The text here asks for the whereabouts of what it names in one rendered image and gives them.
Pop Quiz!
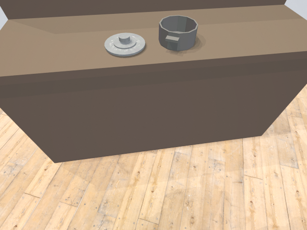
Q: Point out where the lid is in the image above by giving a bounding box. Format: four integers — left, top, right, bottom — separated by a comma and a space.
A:
105, 33, 145, 57

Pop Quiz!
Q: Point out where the table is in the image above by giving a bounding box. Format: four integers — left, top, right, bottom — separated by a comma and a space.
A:
0, 0, 307, 163

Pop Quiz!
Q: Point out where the pot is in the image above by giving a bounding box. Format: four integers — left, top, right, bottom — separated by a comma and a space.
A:
159, 15, 198, 51

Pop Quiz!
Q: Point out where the knob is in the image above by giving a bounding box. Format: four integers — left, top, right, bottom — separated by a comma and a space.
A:
118, 33, 130, 43

